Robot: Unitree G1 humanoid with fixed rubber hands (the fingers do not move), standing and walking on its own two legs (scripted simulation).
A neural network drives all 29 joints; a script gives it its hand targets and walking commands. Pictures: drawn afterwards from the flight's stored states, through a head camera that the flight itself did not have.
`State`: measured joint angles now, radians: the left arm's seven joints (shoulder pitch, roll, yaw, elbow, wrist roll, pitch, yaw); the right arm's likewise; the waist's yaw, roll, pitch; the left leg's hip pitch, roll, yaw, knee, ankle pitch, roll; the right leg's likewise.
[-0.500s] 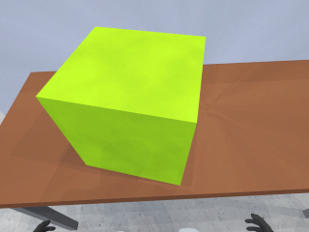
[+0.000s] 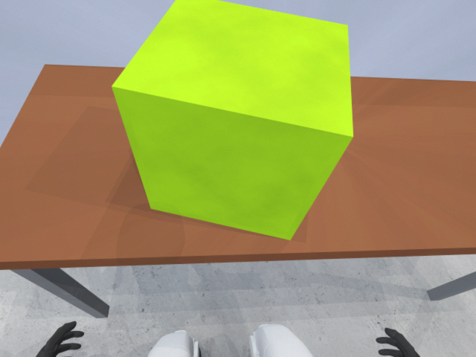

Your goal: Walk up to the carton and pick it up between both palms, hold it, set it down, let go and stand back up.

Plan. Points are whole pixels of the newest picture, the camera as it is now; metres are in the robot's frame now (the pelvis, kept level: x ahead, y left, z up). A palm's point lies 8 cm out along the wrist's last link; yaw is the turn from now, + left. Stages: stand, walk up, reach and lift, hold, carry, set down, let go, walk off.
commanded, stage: walk up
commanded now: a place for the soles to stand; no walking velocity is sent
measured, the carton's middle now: (239, 125) +0.46 -0.01 +0.10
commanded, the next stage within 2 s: stand in 1.06 s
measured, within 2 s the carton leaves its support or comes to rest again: neither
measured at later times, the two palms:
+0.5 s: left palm out of the picture +0.04 +0.27 -0.11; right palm out of the picture +0.03 -0.33 -0.11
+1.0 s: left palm out of the picture +0.06 +0.27 -0.10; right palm out of the picture +0.03 -0.33 -0.10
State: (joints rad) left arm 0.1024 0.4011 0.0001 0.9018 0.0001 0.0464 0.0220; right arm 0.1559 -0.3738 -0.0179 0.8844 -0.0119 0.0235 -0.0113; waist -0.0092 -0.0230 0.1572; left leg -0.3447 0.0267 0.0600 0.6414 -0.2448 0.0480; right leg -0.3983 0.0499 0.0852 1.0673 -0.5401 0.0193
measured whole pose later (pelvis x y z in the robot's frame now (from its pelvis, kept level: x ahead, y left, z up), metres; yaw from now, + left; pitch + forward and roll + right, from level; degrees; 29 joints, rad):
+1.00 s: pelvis -0.05 -0.03 +0.00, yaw -2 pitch -4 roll +0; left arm 0.08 0.37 0.00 1.02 0.00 0.01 0.00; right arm 0.16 -0.37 -0.02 0.88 -0.01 0.00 0.01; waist -0.01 0.01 0.13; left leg -0.32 -0.01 -0.03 0.55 -0.17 0.02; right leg -0.17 0.05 0.07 0.61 -0.37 -0.03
